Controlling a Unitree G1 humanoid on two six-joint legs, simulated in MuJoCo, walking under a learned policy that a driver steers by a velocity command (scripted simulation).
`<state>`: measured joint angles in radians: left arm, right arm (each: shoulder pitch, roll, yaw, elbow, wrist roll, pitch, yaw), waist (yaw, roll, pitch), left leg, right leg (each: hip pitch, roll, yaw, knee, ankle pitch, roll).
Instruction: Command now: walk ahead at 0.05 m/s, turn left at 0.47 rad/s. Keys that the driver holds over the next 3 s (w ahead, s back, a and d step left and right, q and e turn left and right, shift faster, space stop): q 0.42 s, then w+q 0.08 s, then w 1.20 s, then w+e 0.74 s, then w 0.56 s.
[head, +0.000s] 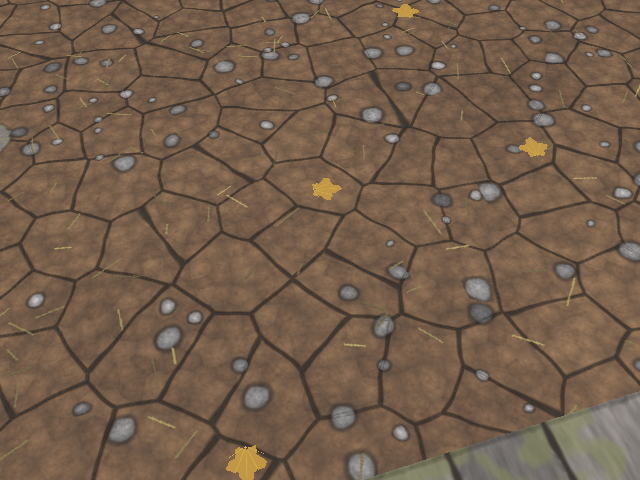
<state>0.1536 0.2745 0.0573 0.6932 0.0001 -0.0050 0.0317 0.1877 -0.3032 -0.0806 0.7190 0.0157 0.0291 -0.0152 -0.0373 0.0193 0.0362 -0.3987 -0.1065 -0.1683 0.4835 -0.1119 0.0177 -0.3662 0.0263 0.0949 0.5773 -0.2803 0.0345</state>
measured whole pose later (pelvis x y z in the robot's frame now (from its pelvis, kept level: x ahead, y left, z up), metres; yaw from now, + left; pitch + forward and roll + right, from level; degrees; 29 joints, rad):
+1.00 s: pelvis +0.18 +0.04 +0.00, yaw +24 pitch +2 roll +0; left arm 0.16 0.29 0.05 0.70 -0.01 -0.11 -0.03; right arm 0.37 -0.30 -0.05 0.75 0.02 -0.04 0.00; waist -0.04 0.03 -0.01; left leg -0.26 -0.02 -0.10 0.93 -0.47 0.02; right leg -0.37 0.02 -0.03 0.54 -0.22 -0.05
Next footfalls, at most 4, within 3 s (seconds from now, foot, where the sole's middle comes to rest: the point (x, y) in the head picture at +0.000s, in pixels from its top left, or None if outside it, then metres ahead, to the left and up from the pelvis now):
0.02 right None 0.08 -0.13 -0.77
0.44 left None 0.02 0.13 -0.77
0.92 right None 0.29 -0.02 -0.77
1.44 left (174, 463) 0.50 0.32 -0.77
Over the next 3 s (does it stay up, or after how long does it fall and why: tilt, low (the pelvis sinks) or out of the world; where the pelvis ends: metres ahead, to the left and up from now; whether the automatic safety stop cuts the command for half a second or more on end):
stays up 1.23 0.30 -0.01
